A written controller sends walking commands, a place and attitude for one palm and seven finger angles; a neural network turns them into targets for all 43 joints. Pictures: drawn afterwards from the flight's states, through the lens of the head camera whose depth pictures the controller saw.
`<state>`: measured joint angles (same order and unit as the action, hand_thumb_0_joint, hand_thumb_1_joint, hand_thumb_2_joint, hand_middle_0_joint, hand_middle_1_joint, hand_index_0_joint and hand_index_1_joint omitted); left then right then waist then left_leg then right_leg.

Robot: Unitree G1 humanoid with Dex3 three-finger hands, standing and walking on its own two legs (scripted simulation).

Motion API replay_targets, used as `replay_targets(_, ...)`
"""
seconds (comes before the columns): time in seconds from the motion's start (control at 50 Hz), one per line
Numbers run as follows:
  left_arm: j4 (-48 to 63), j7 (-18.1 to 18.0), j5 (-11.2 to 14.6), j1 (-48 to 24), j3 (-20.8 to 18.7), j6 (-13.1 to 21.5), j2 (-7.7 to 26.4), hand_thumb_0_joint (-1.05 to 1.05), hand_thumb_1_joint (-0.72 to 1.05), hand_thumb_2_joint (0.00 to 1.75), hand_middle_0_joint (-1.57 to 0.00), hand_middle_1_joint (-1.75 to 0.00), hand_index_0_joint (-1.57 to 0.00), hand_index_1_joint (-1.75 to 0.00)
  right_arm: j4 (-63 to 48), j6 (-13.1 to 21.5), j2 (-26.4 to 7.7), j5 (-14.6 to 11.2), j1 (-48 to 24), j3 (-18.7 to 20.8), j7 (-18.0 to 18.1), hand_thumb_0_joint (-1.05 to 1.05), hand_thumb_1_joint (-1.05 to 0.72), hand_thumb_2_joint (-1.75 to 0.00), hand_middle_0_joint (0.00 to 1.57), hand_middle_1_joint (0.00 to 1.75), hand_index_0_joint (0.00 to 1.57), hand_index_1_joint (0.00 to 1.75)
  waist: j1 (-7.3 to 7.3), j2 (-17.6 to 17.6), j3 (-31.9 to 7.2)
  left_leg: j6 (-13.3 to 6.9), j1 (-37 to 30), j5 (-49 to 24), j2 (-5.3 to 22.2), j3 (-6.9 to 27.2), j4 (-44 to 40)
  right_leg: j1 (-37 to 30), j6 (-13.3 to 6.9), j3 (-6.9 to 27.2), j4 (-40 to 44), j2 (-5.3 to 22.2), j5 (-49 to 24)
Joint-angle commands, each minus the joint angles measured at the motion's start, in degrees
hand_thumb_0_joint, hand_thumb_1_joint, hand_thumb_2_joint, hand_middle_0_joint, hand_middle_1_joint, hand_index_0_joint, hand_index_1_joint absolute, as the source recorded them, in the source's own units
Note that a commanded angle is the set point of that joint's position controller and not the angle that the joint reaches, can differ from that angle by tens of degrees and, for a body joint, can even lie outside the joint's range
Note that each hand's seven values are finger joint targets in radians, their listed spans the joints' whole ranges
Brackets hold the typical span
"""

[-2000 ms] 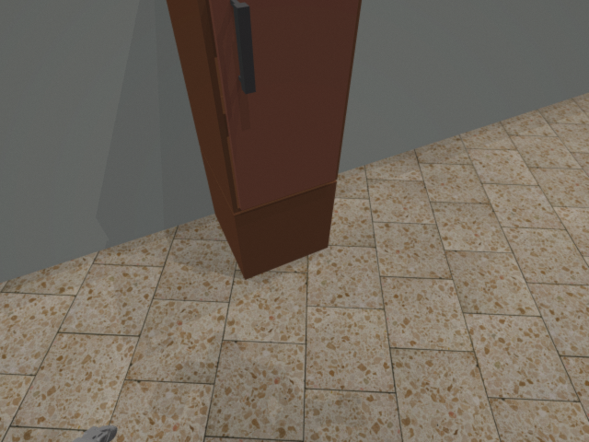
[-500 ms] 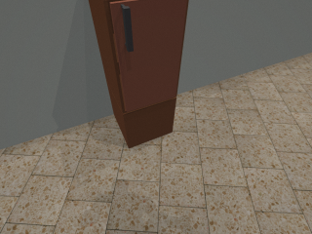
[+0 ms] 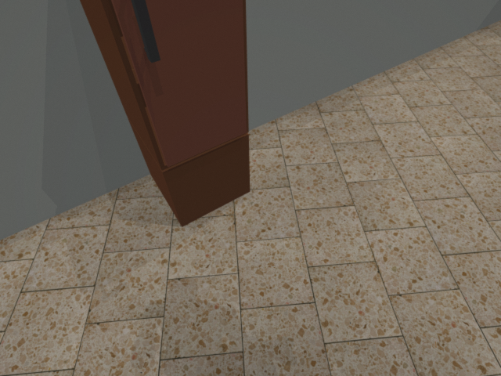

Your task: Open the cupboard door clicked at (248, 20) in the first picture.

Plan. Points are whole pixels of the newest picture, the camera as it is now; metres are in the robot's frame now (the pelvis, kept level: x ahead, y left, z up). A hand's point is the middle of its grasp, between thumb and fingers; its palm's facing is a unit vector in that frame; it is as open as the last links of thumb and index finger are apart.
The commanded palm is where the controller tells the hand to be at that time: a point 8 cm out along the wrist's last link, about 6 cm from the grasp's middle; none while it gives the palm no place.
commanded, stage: walk to a spot facing it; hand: left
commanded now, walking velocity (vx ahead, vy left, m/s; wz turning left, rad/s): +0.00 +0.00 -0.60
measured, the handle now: (141, 21) +0.80 +0.33 +0.17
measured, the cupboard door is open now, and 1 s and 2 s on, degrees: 0 0 0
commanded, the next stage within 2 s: none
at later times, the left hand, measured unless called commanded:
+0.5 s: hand out of the picture +0.07 +0.23 -0.15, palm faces -0.15 -0.96 -0.24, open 7.4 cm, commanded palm none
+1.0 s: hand (172, 364) +0.16 +0.16 -0.15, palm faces -0.58 -0.79 -0.19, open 7.4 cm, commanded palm none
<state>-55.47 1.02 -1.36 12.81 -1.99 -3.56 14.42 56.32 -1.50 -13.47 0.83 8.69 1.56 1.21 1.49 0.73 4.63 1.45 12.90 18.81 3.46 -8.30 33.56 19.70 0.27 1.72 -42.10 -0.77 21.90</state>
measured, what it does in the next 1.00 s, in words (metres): steps on the spot, turning right: left foot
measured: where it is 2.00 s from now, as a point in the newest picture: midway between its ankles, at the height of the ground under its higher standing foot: outside the picture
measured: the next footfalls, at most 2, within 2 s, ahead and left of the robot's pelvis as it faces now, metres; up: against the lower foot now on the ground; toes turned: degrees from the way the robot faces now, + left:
left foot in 0.54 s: +0.04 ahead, +0.15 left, +0.00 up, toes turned -16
right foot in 1.04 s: -0.09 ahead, -0.08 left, +0.00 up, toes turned -42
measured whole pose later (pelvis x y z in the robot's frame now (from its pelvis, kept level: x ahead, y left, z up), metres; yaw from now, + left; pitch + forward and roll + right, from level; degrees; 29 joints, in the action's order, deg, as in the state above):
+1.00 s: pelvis -0.03 +0.05 +0.01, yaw -35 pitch +1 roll -2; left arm -53.0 3.4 -1.9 9.3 -4.4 -4.3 13.0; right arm 55.8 -0.1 -12.6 1.7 18.2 2.8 0.9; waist -2.5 -0.8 2.8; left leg 0.4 11.2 19.2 9.0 -16.4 31.0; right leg 17.9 2.3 -4.7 -39.7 2.8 25.4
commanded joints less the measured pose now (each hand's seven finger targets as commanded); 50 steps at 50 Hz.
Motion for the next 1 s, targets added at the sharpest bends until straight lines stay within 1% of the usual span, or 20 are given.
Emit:
replay_targets(0.0, 3.81, -0.51, -0.78, 8.66, -3.71, 2.27, 10.19, 0.00, 0.90, 0.90, -0.20, -0.30, -0.20, -0.30, -6.39, 0.68, -8.81, -0.05, -2.83, 3.30, 0.44, 0.00, -0.90, -0.90, 0.20, 0.30, 0.20, 0.30, 3.45, 10.05, -4.80, -0.81, 12.13, -3.77, 5.13, 0.12, 15.77, -10.97, -2.73, 12.62, 18.56, 10.37, -16.40)
replay_targets(0.02, 4.51, -1.25, -0.42, 8.97, -4.13, 2.68, 14.59, 0.00, 0.90, 0.90, -0.20, -0.30, -0.20, -0.30, -8.37, 0.54, -5.43, -0.18, -2.54, 2.53, 0.17, 0.00, -0.90, -0.90, 0.20, 0.30, 0.20, 0.30, 2.59, 19.04, -4.55, 1.59, 20.62, 14.87, -1.77, 3.05, 27.78, -9.93, -8.74, 30.61, 25.46, 21.48, -28.13)
replay_targets(0.04, 4.84, -1.96, 0.16, 9.31, -4.27, 2.63, 12.85, 0.00, 0.90, 0.90, -0.20, -0.30, -0.20, -0.30, -7.87, -0.19, -7.09, -0.07, -3.91, 2.91, 0.58, 0.00, -0.90, -0.90, 0.20, 0.30, 0.20, 0.30, 3.41, 14.85, -4.93, 0.83, 18.91, 12.85, -0.97, 10.61, 32.04, -6.79, -7.85, 31.92, 28.27, 19.49, -21.85)
replay_targets(0.08, 6.28, -2.09, 0.37, 2.25, -3.80, 2.63, 10.16, 0.00, 0.90, 0.90, -0.20, -0.30, -0.20, -0.30, -6.27, 0.06, -7.12, -0.07, -2.04, 3.32, 0.24, 0.00, -0.90, -0.90, 0.20, 0.30, 0.20, 0.30, -0.28, 6.00, -3.73, 1.08, 19.75, 4.52, 1.05, 11.49, 33.88, -7.00, -8.59, 24.55, 25.43, 15.07, -18.21)
replay_targets(0.12, 6.85, -1.94, 0.43, 1.65, -3.52, 3.04, 8.55, 0.00, 0.90, 0.90, -0.20, -0.30, -0.20, -0.30, -5.37, 0.07, -6.07, 0.24, -0.42, 3.19, 0.14, 0.00, -0.90, -0.90, 0.20, 0.30, 0.20, 0.30, -0.94, 5.24, -6.02, 2.05, 18.13, 1.21, 0.86, 10.33, 32.43, -8.47, -8.89, 20.09, 24.43, 12.68, -20.20)
replay_targets(0.26, 5.44, -1.78, 0.29, 6.16, -4.23, 2.97, 8.24, 0.00, 0.90, 0.90, -0.20, -0.30, -0.20, -0.30, -6.42, 0.11, -5.03, 0.20, -2.24, 3.02, 0.68, 0.00, -0.90, -0.90, 0.20, 0.30, 0.20, 0.30, 0.91, 5.58, -8.39, 3.02, 19.29, 2.11, -0.49, 10.26, 26.00, -14.56, -9.52, 22.15, 23.10, 10.98, -24.35)
replay_targets(0.38, 5.94, -1.75, -0.28, 5.02, -4.80, 2.17, 9.48, 0.00, 0.90, 0.90, -0.20, -0.30, -0.20, -0.30, -8.23, 0.70, -4.62, -0.47, -3.07, 2.78, 0.90, 0.00, -0.90, -0.90, 0.20, 0.30, 0.20, 0.30, 1.52, 7.70, -8.18, 1.93, 12.65, 5.74, -2.04, 9.75, 13.36, -11.05, -10.76, 26.45, 22.82, 10.26, -23.39)
replay_targets(0.42, 6.79, -1.66, -0.37, 3.07, -4.98, 1.74, 10.25, 0.00, 0.90, 0.90, -0.20, -0.30, -0.20, -0.30, -8.23, 0.91, -4.62, -0.75, -1.20, 2.80, 1.04, 0.00, -0.90, -0.90, 0.20, 0.30, 0.20, 0.30, 0.85, 8.35, -8.31, 0.96, 7.94, 5.87, -3.24, 9.60, 7.53, -7.92, -10.21, 27.74, 22.79, 9.54, -22.83)
replay_targets(0.46, 7.59, -1.52, -0.18, 0.08, -4.97, 1.38, 10.51, 0.00, 0.90, 0.90, -0.20, -0.30, -0.20, -0.30, -7.55, 1.38, -4.90, -0.95, 3.48, 2.75, 1.27, 0.00, -0.90, -0.90, 0.20, 0.30, 0.20, 0.30, -1.52, 8.72, -9.10, 0.20, 0.46, 1.23, -4.22, 8.84, -2.34, -4.01, -7.66, 27.02, 21.32, 7.50, -21.15)
replay_targets(0.48, 7.88, -1.51, 0.02, -1.22, -4.79, 1.27, 9.58, 0.00, 0.90, 0.90, -0.20, -0.30, -0.20, -0.30, -6.77, 1.84, -5.29, -1.03, 6.58, 2.78, 1.49, 0.00, -0.90, -0.90, 0.20, 0.30, 0.20, 0.30, -3.20, 7.42, -9.98, -0.31, -6.81, -2.84, -3.26, 9.23, -9.73, 0.74, -5.25, 25.05, 18.60, 5.33, -17.73)
replay_targets(0.5, 9.14, -1.25, 0.42, -1.39, -4.36, 1.07, 6.92, 0.00, 0.90, 0.90, -0.20, -0.30, -0.20, -0.30, -6.81, 2.50, -8.82, -0.65, 8.51, 3.27, 1.88, 0.00, -0.90, -0.90, 0.20, 0.30, 0.20, 0.30, -4.19, -2.05, -9.84, -2.96, -14.17, 0.77, 5.18, 17.80, -17.13, 10.56, -2.38, 19.67, 11.51, -0.52, -7.48)
replay_targets(0.52, 10.07, -0.44, 0.48, -0.62, -4.04, 1.09, 4.29, 0.00, 0.90, 0.90, -0.20, -0.30, -0.20, -0.30, -8.33, 2.31, -14.03, 0.07, 6.43, 4.13, 1.69, 0.00, -0.90, -0.90, 0.20, 0.30, 0.20, 0.30, -3.01, -18.53, -6.89, -7.13, -13.16, 1.09, 19.71, 31.70, -22.53, 19.25, 1.06, 7.50, -3.82, -6.87, 8.32)
replay_targets(0.54, 9.72, -0.43, -0.49, -1.38, -4.88, 0.83, 7.07, 0.00, 0.90, 0.90, -0.20, -0.30, -0.20, -0.30, -9.38, 2.03, -13.65, 0.11, 3.17, 3.75, 1.68, 0.00, -0.90, -0.90, 0.20, 0.30, 0.20, 0.30, -2.61, -14.92, -3.53, -10.07, -2.72, 0.95, 24.27, 33.35, -23.27, 17.58, 2.70, 5.41, -15.91, -2.70, 8.36)
replay_targets(0.58, 7.40, 0.66, -0.85, 0.78, -5.61, 0.50, 7.43, 0.00, 0.90, 0.90, -0.20, -0.30, -0.20, -0.30, -10.67, 2.44, -8.60, 0.28, -2.85, 1.97, 1.70, 0.00, -0.90, -0.90, 0.20, 0.30, 0.20, 0.30, 1.32, -7.48, -0.84, -9.04, 5.99, -3.40, 16.33, 22.36, -21.49, 12.63, 3.32, 3.68, -27.20, -1.03, 1.37)
replay_targets(0.62, 6.32, 1.15, -0.66, 2.85, -5.06, 0.04, 5.54, 0.00, 0.90, 0.90, -0.20, -0.30, -0.20, -0.30, -10.64, 2.78, -7.69, 0.43, -2.62, 1.80, 1.57, 0.00, -0.90, -0.90, 0.20, 0.30, 0.20, 0.30, 1.62, -8.86, -1.80, -7.71, 2.01, -9.89, 11.30, 13.43, -19.18, 13.95, 4.07, 1.81, -30.53, -0.30, -2.85)
replay_targets(0.7, 7.50, 1.27, -0.17, -2.80, -4.16, 0.16, 4.08, 0.00, 0.90, 0.90, -0.20, -0.30, -0.20, -0.30, -7.86, 2.95, -7.78, 0.34, 6.17, 2.47, 1.60, 0.00, -0.90, -0.90, 0.20, 0.30, 0.20, 0.30, -2.36, -8.17, -2.52, -9.52, -7.68, -21.01, 13.23, 11.84, -16.56, 16.40, 4.89, -0.33, -23.88, 1.83, -1.42)
replay_targets(0.8, 8.38, 1.40, 0.00, -6.70, -3.67, -0.25, 3.16, 0.00, 0.90, 0.90, -0.20, -0.30, -0.20, -0.30, -5.99, 2.63, -9.06, 0.49, 8.79, 3.39, 1.30, 0.00, -0.90, -0.90, 0.20, 0.30, 0.20, 0.30, -3.75, -9.69, -2.33, -10.51, -8.52, -21.21, 16.32, 8.95, -16.49, 12.63, 4.73, -2.69, -13.51, 4.27, 1.27)
replay_targets(0.88, 8.91, 2.16, -0.28, -9.09, -3.22, 0.47, 2.27, 0.00, 0.90, 0.90, -0.20, -0.30, -0.20, -0.30, -4.22, 2.71, -10.25, 0.93, 10.64, 4.03, 0.65, 0.00, -0.90, -0.90, 0.20, 0.30, 0.20, 0.30, -5.33, -11.38, -3.79, -9.30, -7.30, -3.72, 18.08, 7.13, -17.70, 6.74, 2.96, -6.39, -3.13, 3.64, 4.36)
replay_targets(0.94, 8.85, 2.44, -0.29, -8.53, -3.20, 1.35, 1.70, 0.00, 0.90, 0.90, -0.20, -0.30, -0.20, -0.30, -3.08, 2.87, -10.97, 1.17, 10.69, 4.13, 0.24, 0.00, -0.90, -0.90, 0.20, 0.30, 0.20, 0.30, -4.46, -11.09, -3.46, -7.46, -4.78, 1.71, 18.92, 5.32, -15.83, 1.12, 1.27, -8.38, 4.78, 2.34, 4.55)
replay_targets(0.98, 6.15, 1.83, -0.38, -1.07, -3.65, 2.23, 3.00, 0.00, 0.90, 0.90, -0.20, -0.30, -0.20, -0.30, -2.86, 2.73, -9.90, 0.94, 9.75, 3.82, -0.14, 0.00, -0.90, -0.90, 0.20, 0.30, 0.20, 0.30, -0.44, -6.47, -6.26, -3.67, 2.32, 4.54, 16.31, 0.55, -4.41, -13.66, -0.70, -9.61, 16.72, 0.96, -2.33)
